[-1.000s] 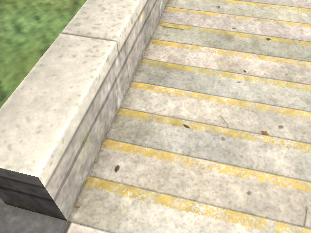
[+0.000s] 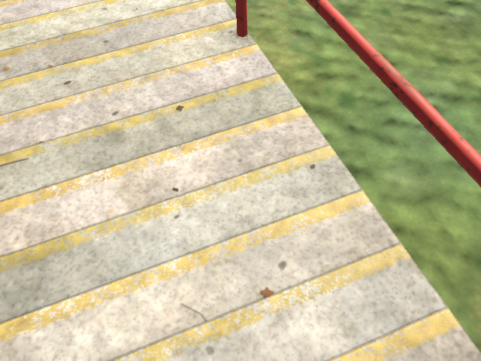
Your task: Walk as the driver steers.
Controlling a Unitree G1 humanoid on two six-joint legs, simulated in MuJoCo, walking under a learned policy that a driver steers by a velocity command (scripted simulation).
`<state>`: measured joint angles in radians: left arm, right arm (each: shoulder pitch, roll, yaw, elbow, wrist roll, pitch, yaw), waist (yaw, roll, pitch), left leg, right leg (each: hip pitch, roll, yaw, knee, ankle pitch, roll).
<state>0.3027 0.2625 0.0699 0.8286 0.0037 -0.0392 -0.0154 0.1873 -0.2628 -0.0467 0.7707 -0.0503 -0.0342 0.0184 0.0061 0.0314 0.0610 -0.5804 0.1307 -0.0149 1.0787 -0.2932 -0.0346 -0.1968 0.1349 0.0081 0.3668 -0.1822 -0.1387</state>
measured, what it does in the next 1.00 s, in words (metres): walks ahead, turning left: left foot, then right foot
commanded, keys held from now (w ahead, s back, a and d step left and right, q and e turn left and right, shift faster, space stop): w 0.22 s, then w+q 0.78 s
